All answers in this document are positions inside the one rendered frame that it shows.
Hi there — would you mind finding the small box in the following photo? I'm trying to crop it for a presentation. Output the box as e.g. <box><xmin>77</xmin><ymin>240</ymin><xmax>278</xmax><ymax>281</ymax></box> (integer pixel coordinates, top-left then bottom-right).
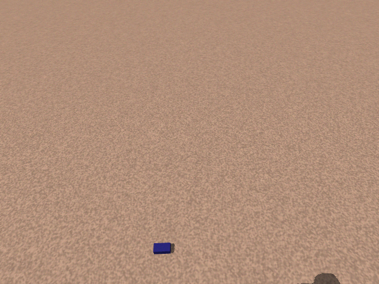
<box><xmin>153</xmin><ymin>243</ymin><xmax>171</xmax><ymax>254</ymax></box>

